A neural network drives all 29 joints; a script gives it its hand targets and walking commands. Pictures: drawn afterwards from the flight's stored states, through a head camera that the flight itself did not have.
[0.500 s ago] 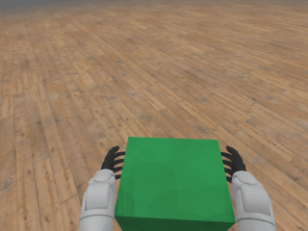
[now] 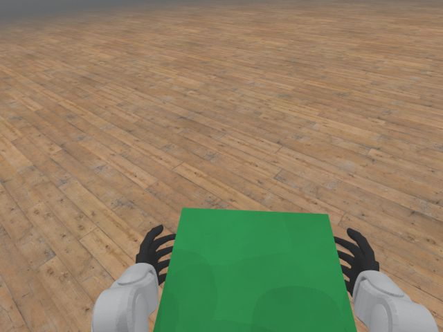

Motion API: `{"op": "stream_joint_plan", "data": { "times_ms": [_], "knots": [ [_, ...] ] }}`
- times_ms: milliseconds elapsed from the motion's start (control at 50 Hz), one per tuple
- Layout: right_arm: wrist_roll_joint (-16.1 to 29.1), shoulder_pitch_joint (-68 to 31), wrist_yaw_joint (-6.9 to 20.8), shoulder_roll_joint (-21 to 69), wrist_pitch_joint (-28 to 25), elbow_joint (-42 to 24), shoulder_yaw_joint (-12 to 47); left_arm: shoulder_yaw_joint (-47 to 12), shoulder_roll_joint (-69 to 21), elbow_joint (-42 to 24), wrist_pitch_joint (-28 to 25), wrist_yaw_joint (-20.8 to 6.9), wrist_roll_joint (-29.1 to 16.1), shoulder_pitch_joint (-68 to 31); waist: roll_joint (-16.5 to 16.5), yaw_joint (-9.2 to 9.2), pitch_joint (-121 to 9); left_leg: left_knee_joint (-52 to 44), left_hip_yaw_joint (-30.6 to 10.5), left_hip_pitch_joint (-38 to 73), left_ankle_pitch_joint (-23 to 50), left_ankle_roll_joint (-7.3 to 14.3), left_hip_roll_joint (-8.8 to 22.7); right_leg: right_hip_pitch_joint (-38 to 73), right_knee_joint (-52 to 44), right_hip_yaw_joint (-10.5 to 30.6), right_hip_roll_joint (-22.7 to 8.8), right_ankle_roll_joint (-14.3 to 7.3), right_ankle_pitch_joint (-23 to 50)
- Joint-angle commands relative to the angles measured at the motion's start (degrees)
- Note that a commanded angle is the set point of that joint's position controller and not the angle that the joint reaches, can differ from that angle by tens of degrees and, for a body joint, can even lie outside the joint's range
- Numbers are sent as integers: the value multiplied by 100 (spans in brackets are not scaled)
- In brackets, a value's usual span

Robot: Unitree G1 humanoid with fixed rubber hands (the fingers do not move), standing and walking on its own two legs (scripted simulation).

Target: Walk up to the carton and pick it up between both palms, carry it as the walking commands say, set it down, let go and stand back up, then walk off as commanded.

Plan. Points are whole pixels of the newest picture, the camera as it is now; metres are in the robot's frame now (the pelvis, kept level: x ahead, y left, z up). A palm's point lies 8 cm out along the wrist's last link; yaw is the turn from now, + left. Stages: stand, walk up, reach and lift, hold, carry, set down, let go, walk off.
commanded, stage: carry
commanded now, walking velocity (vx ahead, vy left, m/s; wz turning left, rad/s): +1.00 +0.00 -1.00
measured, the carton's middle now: (250, 302) +0.22 -0.01 -0.01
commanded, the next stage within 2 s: none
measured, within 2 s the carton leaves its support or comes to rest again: neither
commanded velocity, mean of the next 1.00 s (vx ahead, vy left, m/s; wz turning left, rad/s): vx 1.00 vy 0.00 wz -1.00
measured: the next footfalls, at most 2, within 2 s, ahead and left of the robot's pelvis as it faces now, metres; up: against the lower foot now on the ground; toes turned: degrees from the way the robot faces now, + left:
left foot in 0.26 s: +0.46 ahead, +0.11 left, +0.00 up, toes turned -22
right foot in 0.60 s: +0.56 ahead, -0.36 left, +0.00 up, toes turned -48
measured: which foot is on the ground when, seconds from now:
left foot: up 0.00-0.24, down 0.26-0.64, up 0.66-0.88, down 0.90-1.00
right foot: down 0.00-0.30, up 0.32-0.58, down 0.60-0.90, up 0.92-1.00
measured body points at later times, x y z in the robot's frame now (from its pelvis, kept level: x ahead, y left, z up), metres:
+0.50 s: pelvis +0.41 -0.11 -0.01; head +0.41 -0.09 +0.44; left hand +0.70 -0.17 +0.08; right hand +0.45 -0.40 +0.07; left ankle +0.43 +0.12 -0.74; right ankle +0.36 -0.16 -0.68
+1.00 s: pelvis +0.76 -0.40 -0.01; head +0.76 -0.38 +0.44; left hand +1.01 -0.55 +0.06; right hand +0.69 -0.68 +0.06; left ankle +0.89 -0.33 -0.74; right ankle +0.61 -0.34 -0.66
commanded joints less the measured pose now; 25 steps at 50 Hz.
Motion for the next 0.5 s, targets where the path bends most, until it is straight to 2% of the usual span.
{"op": "stream_joint_plan", "data": {
  "times_ms": [0, 20, 40, 60, 80, 100, 120, 140, 160, 180, 200, 220, 240, 260, 280, 300, 320, 340, 360, 380, 400, 420, 440, 460, 480],
  "knots": [
    [1504, -2319, 435, 4413, -62, -522, 4361, -3802, -4044, -1316, -2, -457, -1675, -2593, -159, 82, 333, -1344, -166, -1582, 2172, -104, 214, 1001, -1636, 2299, -1206, -638, 2110],
    [1409, -1856, 376, 4248, -72, -412, 4247, -3891, -3855, -1503, -12, -445, -1716, -2530, -164, 89, 31, -1617, -2, -1331, 2551, -124, 74, 1130, -1590, 2069, -1164, -562, 2121],
    [1332, -1819, 280, 4187, -84, -523, 4275, -3901, -3818, -1464, -12, -505, -1754, -2317, -584, 81, 39, -1647, 97, -1171, 3003, -145, 94, 1028, -1692, 1763, -966, -464, 2006],
    [1323, -1690, 230, 4270, -57, -376, 4346, -3859, -3572, -1688, -9, -514, -1808, -2340, -980, 85, 237, -1748, 227, -949, 3036, -197, 15, 653, -1640, 1645, -782, -365, 2216],
    [1306, -1907, 179, 4177, -64, -632, 4380, -3776, -3577, -1535, 52, -527, -1778, -2040, -1030, 86, 374, -1892, 378, -574, 3192, -188, -66, 288, -1717, 1547, -657, -312, 2146],
    [1386, -2102, 159, 4184, -69, -985, 4511, -3687, -3591, -1592, 69, -554, -1791, -1900, -1220, 94, 544, -2063, 371, -414, 3299, -158, -130, 31, -1729, 1561, -587, -260, 2541],
    [1433, -2585, 103, 4057, -114, -1391, 4537, -3578, -3760, -1234, 112, -558, -1741, -1626, -928, 137, 640, -2289, 593, -515, 3102, -124, -290, 99, -1589, 1777, -614, -313, 3296],
    [1465, -2555, 103, 4024, -108, -1502, 4614, -3554, -3608, -1395, 115, -576, -1734, -1664, -912, 128, 702, -2647, 737, -203, 3154, -77, -402, -11, -1455, 1609, -553, -208, 4024],
    [1482, -2373, 99, 4061, -71, -1427, 4583, -3579, -3606, -1521, 133, -535, -1759, -1763, -781, 46, 345, -2948, 739, 516, 2945, 16, -603, -93, -1013, 1695, -534, -187, 5022],
    [1515, -2465, 80, 3985, -32, -1570, 4589, -3529, -3584, -1465, 155, -490, -1686, -1671, -772, 66, 216, -3088, 1181, 925, 2401, 29, -899, -119, -471, 1590, -531, -201, 6104],
    [1544, -2170, 60, 3914, 38, -1311, 4623, -3321, -3342, -1223, 196, -426, -1508, -1184, -1004, 31, -106, -3453, 1295, 2065, 2076, 78, -1065, -308, 635, 1515, -409, -150, 7291],
    [1469, -1688, 34, 3819, 32, -1087, 4584, -3283, -3139, -1303, 164, -405, -1466, -1153, -951, -227, -1212, -3385, 483, 4489, 2514, 347, -505, -1396, 2347, 1273, -295, 89, 6776],
    [1401, -1655, 73, 3786, -2, -902, 4545, -3427, -3230, -1647, 109, -428, -1540, -1332, 614, -123, -2471, -3519, -2245, 6670, 1604, 940, 1842, -2930, 4452, 934, -15, 406, 2747],
    [1095, -1165, 86, 3591, -29, -582, 4279, -3505, -3119, -1592, 126, -398, -1501, -1225, 1824, -28, -2800, -3622, -3499, 7260, 3160, 1341, 3240, -3818, 5514, 496, 168, 424, -682],
    [1166, -1251, 95, 3807, -162, -666, 4332, -3765, -3217, -2071, -17, -454, -1776, -1965, 1561, -191, -2654, -3170, -3016, 7231, 3439, 1905, 2828, -4422, 6248, 825, -372, 324, -455],
    [1279, -1478, 116, 3932, -331, -866, 4320, -3934, -3459, -2052, -95, -545, -1844, -2219, 1864, -218, -2096, -3514, -2892, 6134, 4136, 1961, 2888, -4401, 6220, 710, -605, 340, -357],
    [1248, -1502, 125, 4300, -424, -700, 4139, -4028, -3683, -2309, -179, -579, -2044, -2810, 1079, -229, -1331, -4032, -2259, 4643, 3897, 1451, 2470, -3786, 5324, 809, -819, 281, 147],
    [1195, -1260, 123, 4368, -493, -517, 3894, -4160, -3907, -2403, -237, -563, -2165, -3088, 1227, -223, -664, -4393, -1726, 3744, 3465, 945, 2206, -3404, 4676, 736, -979, 343, 255],
    [1212, -1537, 178, 4294, -527, -601, 3817, -4256, -3894, -2482, -242, -626, -2143, -3367, 1369, -234, 32, -4825, -1111, 2881, 2283, 617, 2198, -3285, 3960, 628, -1149, 354, 164],
    [1199, -1601, 235, 4232, -515, -477, 3802, -4288, -3810, -2437, -288, -629, -2096, -3380, 1306, -227, 751, -5234, -862, 2098, 1699, 470, 2377, -3242, 3341, 486, -1275, 399, 222],
    [1244, -1698, 252, 3916, -447, -526, 3978, -3922, -3514, -1834, -196, -558, -1675, -2613, 1502, -161, 1041, -5355, -452, 1738, 1217, 445, 2423, -2916, 2729, 295, -1240, 409, 233],
    [1256, -1568, 258, 3805, -373, -426, 4101, -3819, -3484, -1452, -167, -483, -1533, -2136, 1416, -185, 797, -5082, 53, 1984, 1720, 425, 2116, -2566, 2129, -81, -934, 321, 384],
    [1324, -1547, 311, 3403, -313, -650, 4214, -3556, -3404, -661, -66, -368, -1150, -1140, 1624, -167, 628, -4967, 659, 2143, 1758, 320, 1679, -2229, 1519, -537, -638, 367, 579],
    [1544, -1853, 369, 3304, -216, -781, 4462, -3248, -3315, -138, 8, -295, -905, -672, 1761, -88, 437, -4777, 1126, 2008, 2173, 271, 1506, -1572, 1084, -896, -483, 358, 783],
    [1572, -1924, 419, 2988, -177, -1098, 4497, -3023, -3284, 270, 74, -194, -599, -102, 1857, -82, 258, -4327, 1368, 2300, 3365, 289, 1362, -1369, 776, -1467, -48, 369, 964]
  ]
}}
